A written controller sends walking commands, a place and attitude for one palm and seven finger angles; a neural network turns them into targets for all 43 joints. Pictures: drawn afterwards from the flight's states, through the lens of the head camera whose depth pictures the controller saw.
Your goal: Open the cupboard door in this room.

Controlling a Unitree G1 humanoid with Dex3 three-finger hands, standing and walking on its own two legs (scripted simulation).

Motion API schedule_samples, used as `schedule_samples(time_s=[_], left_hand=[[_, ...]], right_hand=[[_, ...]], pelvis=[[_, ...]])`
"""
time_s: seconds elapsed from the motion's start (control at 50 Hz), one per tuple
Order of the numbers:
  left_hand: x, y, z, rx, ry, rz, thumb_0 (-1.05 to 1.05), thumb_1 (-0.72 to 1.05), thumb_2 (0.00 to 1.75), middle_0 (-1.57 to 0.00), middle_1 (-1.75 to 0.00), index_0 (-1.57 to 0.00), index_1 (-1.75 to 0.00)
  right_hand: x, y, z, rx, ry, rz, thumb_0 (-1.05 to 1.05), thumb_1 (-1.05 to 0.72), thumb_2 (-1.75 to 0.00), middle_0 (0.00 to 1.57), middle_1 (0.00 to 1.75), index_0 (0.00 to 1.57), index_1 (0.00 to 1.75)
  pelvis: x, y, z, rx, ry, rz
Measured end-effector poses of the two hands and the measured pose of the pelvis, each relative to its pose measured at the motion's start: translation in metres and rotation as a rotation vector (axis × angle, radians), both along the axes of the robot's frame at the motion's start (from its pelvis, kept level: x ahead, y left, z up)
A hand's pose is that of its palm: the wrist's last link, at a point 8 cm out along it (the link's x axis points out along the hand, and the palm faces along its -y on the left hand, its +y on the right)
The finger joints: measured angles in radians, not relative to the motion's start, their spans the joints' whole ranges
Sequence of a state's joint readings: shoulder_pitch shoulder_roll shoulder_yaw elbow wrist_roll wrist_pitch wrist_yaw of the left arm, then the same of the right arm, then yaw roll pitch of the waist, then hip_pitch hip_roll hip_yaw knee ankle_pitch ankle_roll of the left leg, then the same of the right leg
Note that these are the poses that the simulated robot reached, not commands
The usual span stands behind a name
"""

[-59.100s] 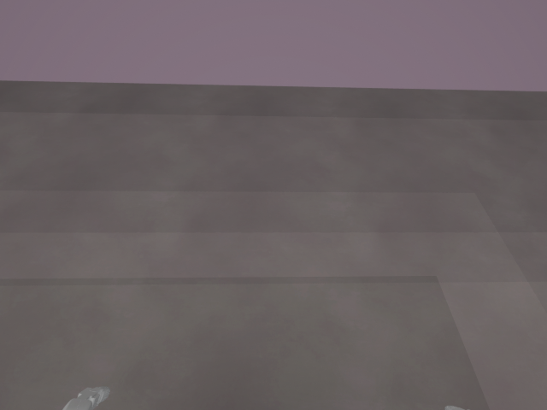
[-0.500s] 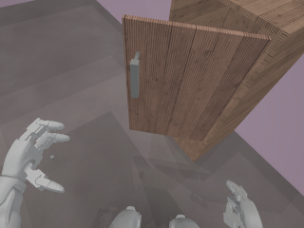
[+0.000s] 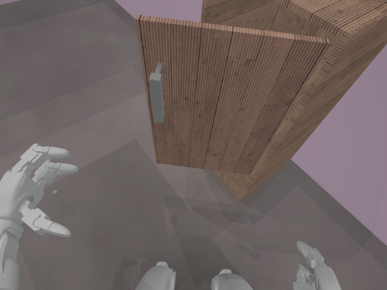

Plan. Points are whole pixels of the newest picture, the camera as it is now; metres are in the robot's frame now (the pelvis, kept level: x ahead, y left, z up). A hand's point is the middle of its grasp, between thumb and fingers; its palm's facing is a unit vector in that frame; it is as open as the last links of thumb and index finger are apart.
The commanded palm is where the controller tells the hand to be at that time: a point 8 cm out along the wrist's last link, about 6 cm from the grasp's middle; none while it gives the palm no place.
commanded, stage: raise the hand with hooked fingers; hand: left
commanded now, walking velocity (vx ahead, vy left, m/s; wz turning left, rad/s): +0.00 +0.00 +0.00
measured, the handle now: (159, 94) +0.55 +0.12 +0.03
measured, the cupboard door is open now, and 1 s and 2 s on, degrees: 46 46 46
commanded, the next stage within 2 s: move the hooked fingers beside the handle in 0.14 s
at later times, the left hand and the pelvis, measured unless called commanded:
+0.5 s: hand (76, 175) +0.32 +0.24 +0.04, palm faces -0.07 -1.00 -0.02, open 14.0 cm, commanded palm +0.30 +0.30 +0.05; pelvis +0.00 -0.01 -0.01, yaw +0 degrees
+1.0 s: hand (98, 148) +0.38 +0.22 +0.04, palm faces -0.06 -1.00 -0.01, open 14.0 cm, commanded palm +0.37 +0.27 +0.04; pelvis +0.01 -0.01 -0.01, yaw -1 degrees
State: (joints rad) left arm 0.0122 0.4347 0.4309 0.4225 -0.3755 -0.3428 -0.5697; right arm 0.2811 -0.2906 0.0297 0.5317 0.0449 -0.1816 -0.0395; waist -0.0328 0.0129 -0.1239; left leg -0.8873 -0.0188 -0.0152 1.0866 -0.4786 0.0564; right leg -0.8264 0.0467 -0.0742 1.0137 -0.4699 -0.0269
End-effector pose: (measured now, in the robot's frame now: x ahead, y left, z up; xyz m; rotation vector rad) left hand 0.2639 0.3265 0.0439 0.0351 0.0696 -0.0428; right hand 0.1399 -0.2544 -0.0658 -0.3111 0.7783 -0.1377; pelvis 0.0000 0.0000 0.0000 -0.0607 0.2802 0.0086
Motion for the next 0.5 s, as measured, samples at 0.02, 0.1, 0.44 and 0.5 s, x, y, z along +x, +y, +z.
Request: schedule_samples(time_s=[0.02,0.1,0.44,0.5], left_hand=[[-0.001,-0.002,0.000,0.003,0.000,-0.004,-0.01,-0.50,0.30,-0.30,-1.20,-0.30,-1.20],[-0.003,-0.005,0.006,0.016,-0.018,-0.008,-0.01,-0.50,0.30,-0.30,-1.20,-0.30,-1.20],[0.021,-0.021,0.000,-0.012,-0.029,-0.018,-0.01,-0.50,0.30,-0.30,-1.20,-0.30,-1.20],[0.036,-0.027,0.000,-0.012,-0.033,-0.031,-0.01,-0.50,0.30,-0.30,-1.20,-0.30,-1.20]], right_hand=[[0.001,0.000,0.000,0.002,-0.003,0.001,0.01,-0.90,-0.89,0.20,0.30,0.20,0.30],[0.004,0.001,0.000,0.013,-0.019,0.005,0.01,-0.90,-0.89,0.20,0.30,0.20,0.30],[0.009,-0.004,-0.010,0.008,-0.008,0.016,0.01,-0.90,-0.89,0.20,0.30,0.20,0.30],[0.005,-0.006,-0.012,0.006,0.009,-0.002,0.01,-0.90,-0.89,0.20,0.30,0.20,0.30]], pelvis=[[0.000,-0.001,0.000,0.000,-0.001,0.000],[0.000,-0.003,0.000,0.001,-0.006,0.001],[-0.001,-0.010,-0.005,0.005,0.004,0.007],[-0.001,-0.010,-0.005,0.006,0.009,0.004]])
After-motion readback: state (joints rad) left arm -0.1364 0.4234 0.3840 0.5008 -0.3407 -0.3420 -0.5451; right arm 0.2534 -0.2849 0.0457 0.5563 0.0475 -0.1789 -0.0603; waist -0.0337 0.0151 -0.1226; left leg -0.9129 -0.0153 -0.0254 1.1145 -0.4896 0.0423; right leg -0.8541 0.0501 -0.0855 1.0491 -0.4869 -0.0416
